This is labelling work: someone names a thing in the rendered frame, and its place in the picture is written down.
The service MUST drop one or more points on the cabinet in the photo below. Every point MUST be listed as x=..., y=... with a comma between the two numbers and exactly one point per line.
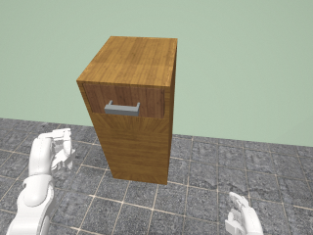
x=136, y=148

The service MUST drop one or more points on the drawer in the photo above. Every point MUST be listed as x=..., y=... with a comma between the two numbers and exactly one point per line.
x=152, y=100

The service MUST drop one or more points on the handle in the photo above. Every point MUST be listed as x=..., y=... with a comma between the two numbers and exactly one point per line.
x=122, y=110

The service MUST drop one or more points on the left robot hand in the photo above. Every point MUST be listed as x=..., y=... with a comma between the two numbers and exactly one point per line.
x=45, y=158

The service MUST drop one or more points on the left robot forearm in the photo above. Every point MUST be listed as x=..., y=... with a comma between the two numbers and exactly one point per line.
x=35, y=204

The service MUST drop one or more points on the right robot hand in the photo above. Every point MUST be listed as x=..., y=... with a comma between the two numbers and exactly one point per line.
x=244, y=222

